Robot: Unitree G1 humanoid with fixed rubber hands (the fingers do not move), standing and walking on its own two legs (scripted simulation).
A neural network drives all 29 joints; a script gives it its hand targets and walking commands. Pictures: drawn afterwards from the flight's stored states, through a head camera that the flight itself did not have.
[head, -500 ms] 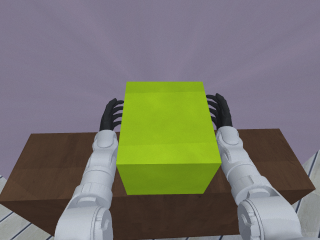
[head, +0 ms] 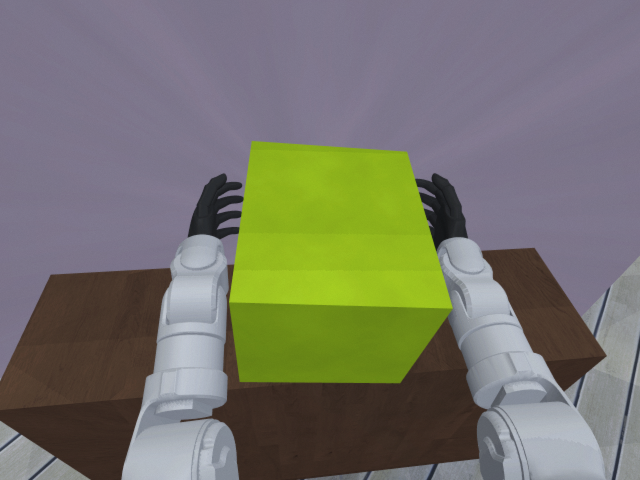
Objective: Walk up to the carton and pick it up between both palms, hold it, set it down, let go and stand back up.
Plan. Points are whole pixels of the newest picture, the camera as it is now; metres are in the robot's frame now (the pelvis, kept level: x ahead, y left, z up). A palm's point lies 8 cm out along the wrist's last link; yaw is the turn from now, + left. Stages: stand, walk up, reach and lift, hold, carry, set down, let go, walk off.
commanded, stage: reach and lift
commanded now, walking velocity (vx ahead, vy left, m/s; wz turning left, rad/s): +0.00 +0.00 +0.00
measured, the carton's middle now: (326, 262) +0.37 +0.00 +0.08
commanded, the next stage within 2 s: hold in 1.10 s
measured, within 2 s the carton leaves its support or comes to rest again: neither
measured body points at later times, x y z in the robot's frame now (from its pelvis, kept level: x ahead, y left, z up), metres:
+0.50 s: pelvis +0.02 -0.01 +0.00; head +0.00 +0.02 +0.45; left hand +0.38 +0.17 +0.14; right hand +0.40 -0.14 +0.15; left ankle +0.05 +0.12 -0.75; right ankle +0.00 -0.12 -0.75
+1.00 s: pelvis +0.00 +0.00 +0.00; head -0.03 +0.02 +0.45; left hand +0.38 +0.16 +0.16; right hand +0.39 -0.15 +0.16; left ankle +0.05 +0.12 -0.75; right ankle +0.00 -0.12 -0.75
